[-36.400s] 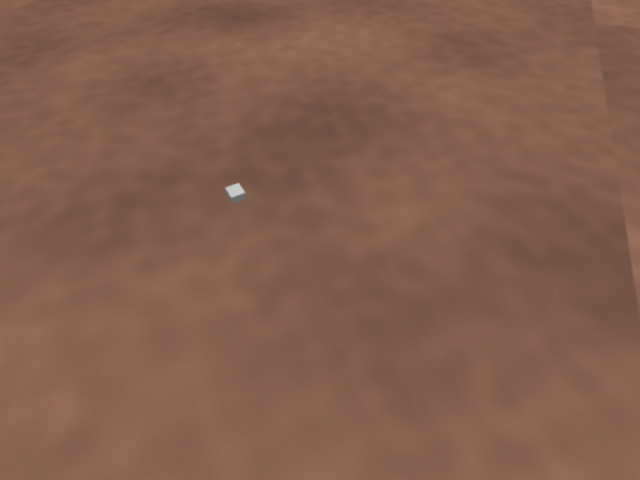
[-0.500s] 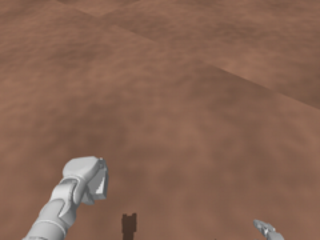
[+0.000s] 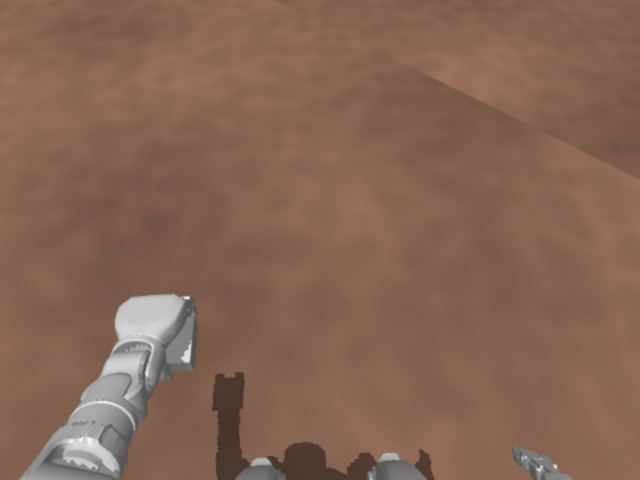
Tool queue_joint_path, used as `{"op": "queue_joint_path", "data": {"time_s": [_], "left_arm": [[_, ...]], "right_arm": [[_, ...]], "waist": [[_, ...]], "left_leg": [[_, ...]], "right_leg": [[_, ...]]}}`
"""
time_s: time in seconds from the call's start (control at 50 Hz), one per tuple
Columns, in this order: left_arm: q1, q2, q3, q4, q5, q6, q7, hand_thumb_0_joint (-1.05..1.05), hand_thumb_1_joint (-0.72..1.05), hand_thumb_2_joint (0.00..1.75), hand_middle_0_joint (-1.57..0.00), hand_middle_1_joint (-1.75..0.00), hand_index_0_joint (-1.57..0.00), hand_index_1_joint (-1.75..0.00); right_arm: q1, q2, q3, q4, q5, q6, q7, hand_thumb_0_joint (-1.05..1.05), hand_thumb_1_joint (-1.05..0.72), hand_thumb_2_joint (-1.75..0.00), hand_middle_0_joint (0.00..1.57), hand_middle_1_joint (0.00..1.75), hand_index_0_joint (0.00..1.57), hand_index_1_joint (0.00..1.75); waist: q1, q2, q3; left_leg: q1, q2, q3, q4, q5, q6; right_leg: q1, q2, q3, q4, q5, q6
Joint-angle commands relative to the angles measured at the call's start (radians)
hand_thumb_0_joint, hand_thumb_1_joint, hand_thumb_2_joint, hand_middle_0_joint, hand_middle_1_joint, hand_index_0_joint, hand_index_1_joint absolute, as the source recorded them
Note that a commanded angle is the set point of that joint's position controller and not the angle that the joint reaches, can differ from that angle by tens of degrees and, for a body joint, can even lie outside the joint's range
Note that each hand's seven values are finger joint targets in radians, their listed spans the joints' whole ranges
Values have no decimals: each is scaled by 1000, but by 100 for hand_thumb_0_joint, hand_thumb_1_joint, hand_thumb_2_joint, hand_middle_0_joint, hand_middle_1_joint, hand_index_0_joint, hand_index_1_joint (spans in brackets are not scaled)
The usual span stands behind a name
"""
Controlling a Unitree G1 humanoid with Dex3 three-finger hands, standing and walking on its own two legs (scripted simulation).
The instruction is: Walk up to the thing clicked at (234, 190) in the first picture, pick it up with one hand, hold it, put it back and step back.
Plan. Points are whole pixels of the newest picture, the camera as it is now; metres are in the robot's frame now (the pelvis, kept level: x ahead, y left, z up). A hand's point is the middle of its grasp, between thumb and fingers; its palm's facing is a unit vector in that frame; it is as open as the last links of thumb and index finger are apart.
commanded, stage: crouch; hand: left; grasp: from above
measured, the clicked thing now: (165, 345) +0.34 +0.24 -0.12
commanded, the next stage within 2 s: lower in 1.44 s
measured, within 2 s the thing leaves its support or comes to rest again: neither
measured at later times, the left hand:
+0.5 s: hand (195, 368) +0.37 +0.25 -0.34, palm faces -0.45 -0.01 -0.89, open 9.7 cm
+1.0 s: hand (208, 376) +0.39 +0.26 -0.48, palm faces -0.44 -0.04 -0.90, open 9.7 cm
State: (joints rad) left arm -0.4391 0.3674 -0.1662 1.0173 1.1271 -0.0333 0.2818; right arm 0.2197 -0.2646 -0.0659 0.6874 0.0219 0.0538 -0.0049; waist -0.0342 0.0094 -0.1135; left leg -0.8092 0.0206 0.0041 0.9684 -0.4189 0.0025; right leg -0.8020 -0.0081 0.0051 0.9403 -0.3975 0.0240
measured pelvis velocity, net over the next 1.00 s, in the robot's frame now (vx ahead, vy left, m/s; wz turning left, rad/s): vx -0.06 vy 0.00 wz -0.06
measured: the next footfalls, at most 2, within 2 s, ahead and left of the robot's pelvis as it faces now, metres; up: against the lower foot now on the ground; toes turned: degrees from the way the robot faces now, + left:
none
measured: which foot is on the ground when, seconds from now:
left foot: down 0.00-1.00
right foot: down 0.00-1.00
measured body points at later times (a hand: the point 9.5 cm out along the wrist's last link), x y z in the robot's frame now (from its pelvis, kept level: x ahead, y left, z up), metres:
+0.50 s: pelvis -0.05 +0.01 -0.21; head +0.14 +0.03 +0.20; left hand +0.39 +0.25 -0.29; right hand +0.00 -0.26 -0.34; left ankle +0.03 +0.12 -0.68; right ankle +0.03 -0.13 -0.68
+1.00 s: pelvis -0.06 +0.00 -0.31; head +0.17 +0.04 +0.07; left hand +0.41 +0.26 -0.43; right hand +0.00 -0.28 -0.43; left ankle +0.02 +0.12 -0.68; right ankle +0.03 -0.13 -0.68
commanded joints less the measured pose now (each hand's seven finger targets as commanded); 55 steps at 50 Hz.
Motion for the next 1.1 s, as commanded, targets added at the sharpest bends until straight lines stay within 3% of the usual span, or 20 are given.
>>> {"op": "queue_joint_path", "data": {"time_s": [0.0, 0.06, 0.16, 0.24, 0.28, 0.34, 0.52, 0.54, 0.58, 0.6, 0.64, 0.7, 0.72, 0.76, 0.82, 0.94, 0.96, 0.98, 1.04, 1.08], "left_arm": [[-366, 188, 83, -32, 21, 0, 93, 0, 65, 58, -104, -50, -105, -49], [-417, 187, 89, -8, 16, -7, 109, 0, 66, 61, -105, -51, -106, -50], [-493, 278, 151, -36, 27, -10, 129, 0, 63, 62, -102, -52, -103, -52], [-528, 281, 161, 60, 24, -1, 126, 0, 62, 64, -102, -51, -102, -51], [-570, 350, 193, 30, 26, -13, 120, 0, 60, 65, -100, -53, -100, -53], [-561, 316, 178, 78, 15, -34, 98, 0, 67, 65, -104, -53, -105, -52], [-659, 414, 225, 82, 70, -103, 133, 0, 74, 63, -110, -49, -111, -48], [-657, 399, 217, 84, 76, -104, 137, 0, 72, 62, -108, -49, -109, -48], [-668, 447, 256, 61, 79, -106, 151, 0, 70, 62, -108, -50, -109, -49], [-611, 430, 255, 143, 89, -98, 156, 0, 70, 64, -108, -49, -109, -48], [-688, 445, 261, 60, 85, -109, 162, 0, 70, 66, -108, -51, -108, -50], [-642, 423, 252, 158, 84, -103, 162, 0, 68, 62, -107, -48, -107, -47], [-703, 472, 279, 80, 82, -112, 165, 0, 70, 65, -108, -50, -108, -50], [-709, 459, 269, 113, 90, -114, 159, 0, 72, 65, -110, -49, -110, -49], [-686, 442, 265, 177, 91, -121, 159, 0, 72, 64, -109, -49, -109, -49], [-742, 496, 274, 210, 98, -138, 161, 0, 74, 62, -110, -49, -111, -49], [-718, 472, 259, 256, 97, -136, 162, 0, 73, 62, -110, -49, -110, -48], [-770, 524, 283, 192, 97, -146, 164, 0, 72, 63, -110, -48, -110, -48], [-726, 501, 277, 276, 113, -144, 166, 0, 75, 62, -112, -48, -112, -47], [-790, 552, 304, 225, 115, -154, 172, 0, 73, 62, -110, -48, -111, -48]], "right_arm": [[73, -150, -63, -65, -19, -46, -8, 0, -89, -90, 20, 30, 20, 30], [82, -162, -68, -56, -32, -63, -11, 0, -89, -90, 20, 30, 20, 30], [96, -178, -75, -46, -47, -78, -15, 0, -88, -89, 20, 30, 20, 30], [106, -183, -71, -26, -60, -90, -16, 0, -88, -89, 20, 30, 20, 30], [106, -183, -70, -28, -63, -96, -14, 0, -88, -89, 20, 30, 20, 30], [110, -175, -61, -26, -69, -111, -2, 0, -88, -89, 20, 30, 20, 30], [127, -200, -47, 17, -92, -142, 31, 0, -88, -90, 20, 30, 20, 30], [132, -194, -39, 24, -95, -144, 37, 0, -89, -90, 20, 30, 20, 30], [142, -196, -35, 32, -102, -145, 48, 0, -89, -90, 20, 30, 20, 30], [142, -212, -40, 37, -108, -148, 53, 0, -89, -90, 20, 30, 20, 30], [150, -197, -33, 39, -117, -150, 68, 0, -89, -90, 20, 30, 20, 30], [147, -204, -38, 38, -121, -146, 81, 0, -89, -90, 20, 30, 20, 30], [154, -201, -38, 45, -124, -145, 85, 0, -89, -90, 20, 30, 20, 30], [159, -213, -39, 51, -131, -145, 91, 0, -89, -90, 20, 30, 20, 30], [152, -203, -28, 55, -134, -141, 99, 0, -89, -90, 20, 30, 20, 30], [138, -215, -27, 58, -142, -139, 110, 0, -89, -90, 20, 30, 20, 30], [124, -214, -24, 49, -142, -140, 112, 0, -89, -90, 20, 30, 20, 30], [129, -216, -26, 58, -142, -138, 112, 0, -89, -90, 20, 30, 20, 30], [130, -222, -17, 56, -147, -137, 119, 0, -89, -90, 20, 30, 20, 30], [141, -233, -21, 68, -148, -138, 121, 0, -89, -90, 20, 30, 20, 30]], "waist": [[-37, 11, -375], [-55, 71, -434], [-55, 112, -590], [-88, 87, -563], [-83, 104, -622], [-112, 52, -597], [-128, 180, -698], [-134, 190, -698], [-113, 207, -767], [-126, 213, -738], [-131, 235, -762], [-138, 201, -719], [-137, 211, -744], [-145, 248, -743], [-156, 214, -693], [-160, 206, -667], [-160, 199, -656], [-155, 199, -684], [-158, 206, -663], [-161, 255, -672]], "left_leg": [[-30, -41, 16, 101, 178, 8], [-106, -29, -13, 189, 112, 2], [-231, -25, -39, 328, 74, 0], [-370, -21, -59, 407, -38, 3], [-427, -30, -50, 445, -92, 5], [-554, -37, -50, 530, -143, 18], [-600, -36, -73, 697, -152, 5], [-603, -36, -77, 713, -125, 2], [-597, -38, -57, 766, -44, 8], [-598, -36, -66, 776, -21, 3], [-584, -31, -66, 811, 27, 4], [-668, -35, -46, 857, 2, 13], [-659, -30, -48, 876, 15, 13], [-654, -28, -53, 894, 32, 6], [-744, -33, -44, 932, -7, 12], [-835, -35, -31, 988, -85, 21], [-854, -37, -25, 998, -92, 23], [-868, -36, -22, 1011, -88, 26], [-867, -36, -30, 1026, -77, 21], [-841, -32, -42, 1030, -79, 14]], "right_leg": [[-49, 35, -16, 77, 158, -50], [-230, 35, -30, 198, 87, -62], [-380, 30, -44, 366, 47, -69], [-530, 30, -54, 454, -46, -69], [-532, 29, -52, 490, -89, -69], [-603, 28, -57, 540, -131, -65], [-841, 19, -82, 730, -144, -69], [-857, 17, -87, 752, -122, -70], [-846, 21, -88, 785, -62, -69], [-877, 14, -92, 808, -55, -68], [-889, 15, -97, 836, -15, -68], [-885, 20, -92, 853, -18, -65], [-898, 21, -96, 868, -9, -64], [-929, 21, -102, 900, -7, -67], [-941, 26, -108, 921, -15, -63], [-974, 36, -107, 963, -72, -62], [-973, 39, -106, 967, -77, -61], [-962, 43, -107, 977, -74, -61], [-998, 40, -114, 1010, -68, -63], [-1048, 37, -123, 1041, -74, -69]]}}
